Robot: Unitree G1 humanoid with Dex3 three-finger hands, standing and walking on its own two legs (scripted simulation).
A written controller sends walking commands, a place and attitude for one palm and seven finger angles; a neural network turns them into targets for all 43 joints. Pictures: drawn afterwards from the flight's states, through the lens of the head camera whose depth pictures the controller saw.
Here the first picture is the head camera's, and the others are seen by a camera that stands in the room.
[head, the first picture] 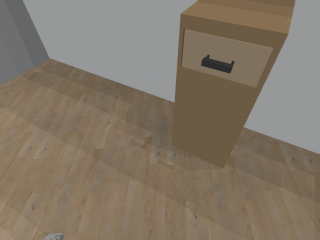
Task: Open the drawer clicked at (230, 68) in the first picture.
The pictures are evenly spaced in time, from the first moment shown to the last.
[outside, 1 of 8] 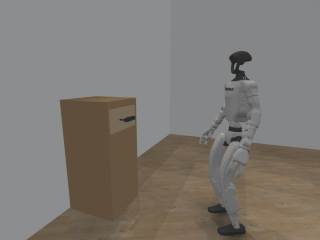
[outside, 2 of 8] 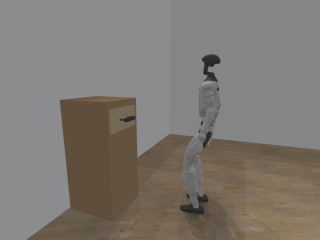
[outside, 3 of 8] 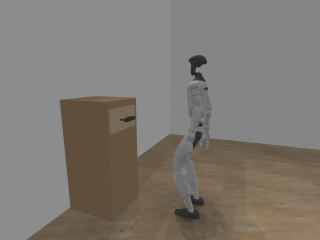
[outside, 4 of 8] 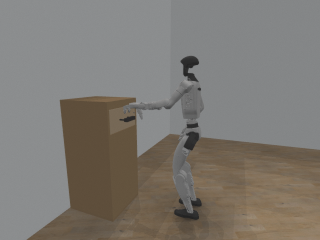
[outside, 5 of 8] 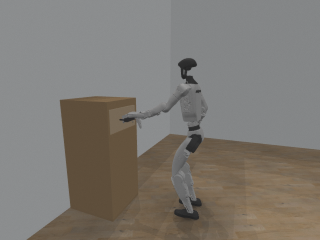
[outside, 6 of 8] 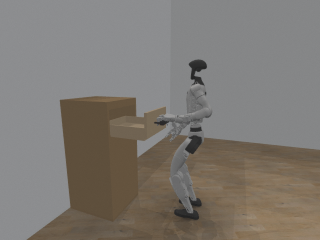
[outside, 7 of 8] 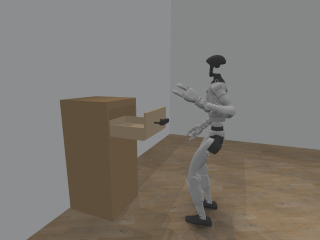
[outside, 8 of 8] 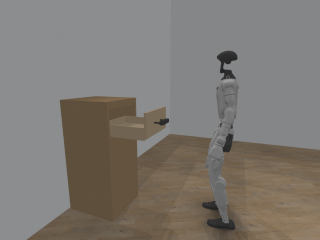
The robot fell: no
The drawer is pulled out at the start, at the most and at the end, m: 0.00 0.30 0.30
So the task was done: yes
